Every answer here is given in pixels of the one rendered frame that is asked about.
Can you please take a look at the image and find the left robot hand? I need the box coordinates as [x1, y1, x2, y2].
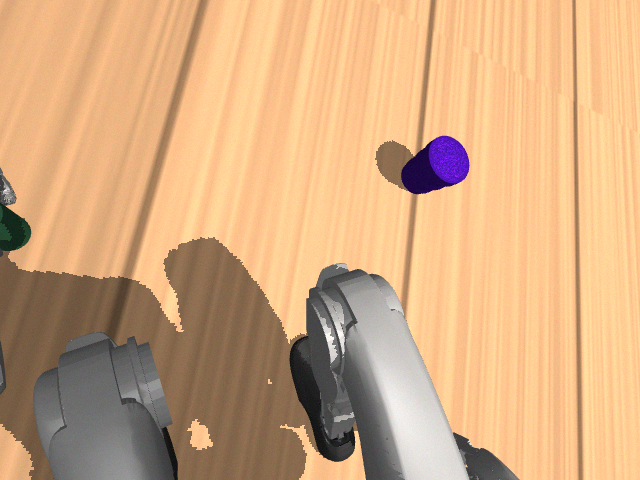
[0, 168, 16, 257]

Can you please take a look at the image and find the right robot foot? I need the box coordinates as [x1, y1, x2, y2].
[290, 336, 355, 462]

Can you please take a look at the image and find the right robot hand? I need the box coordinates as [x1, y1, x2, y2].
[453, 432, 519, 480]

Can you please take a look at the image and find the left robot foot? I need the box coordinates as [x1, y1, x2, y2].
[162, 427, 178, 480]

